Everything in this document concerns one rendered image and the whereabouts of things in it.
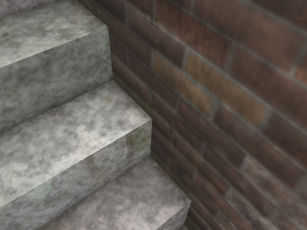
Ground stairs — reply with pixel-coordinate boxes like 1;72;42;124
0;0;192;230

